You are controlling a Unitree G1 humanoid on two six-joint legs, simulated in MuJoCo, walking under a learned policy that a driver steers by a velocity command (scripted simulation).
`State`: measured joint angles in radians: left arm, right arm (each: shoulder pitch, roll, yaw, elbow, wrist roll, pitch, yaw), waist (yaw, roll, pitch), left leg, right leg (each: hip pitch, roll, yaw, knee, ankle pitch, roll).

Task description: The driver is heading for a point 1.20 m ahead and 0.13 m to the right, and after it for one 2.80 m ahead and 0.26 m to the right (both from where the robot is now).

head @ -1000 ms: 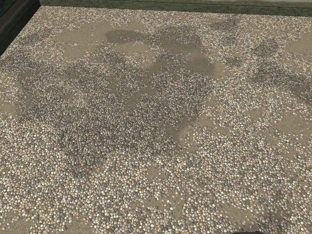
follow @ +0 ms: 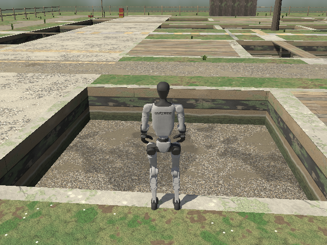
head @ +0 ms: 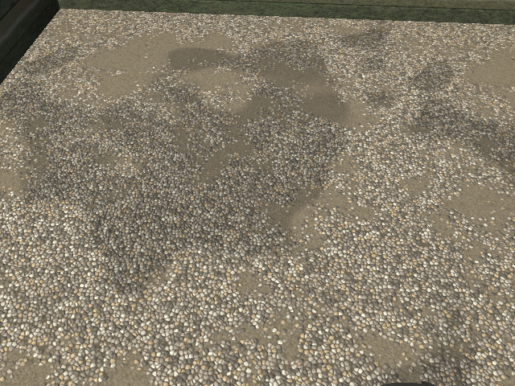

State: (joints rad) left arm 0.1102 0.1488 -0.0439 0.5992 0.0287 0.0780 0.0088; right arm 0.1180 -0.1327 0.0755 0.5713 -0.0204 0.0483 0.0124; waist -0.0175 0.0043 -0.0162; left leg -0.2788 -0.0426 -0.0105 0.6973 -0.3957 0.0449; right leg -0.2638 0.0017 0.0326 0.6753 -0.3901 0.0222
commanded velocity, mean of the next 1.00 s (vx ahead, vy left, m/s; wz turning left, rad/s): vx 0.50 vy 0.00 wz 0.00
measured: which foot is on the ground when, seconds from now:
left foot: down 0.00-1.00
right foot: down 0.00-1.00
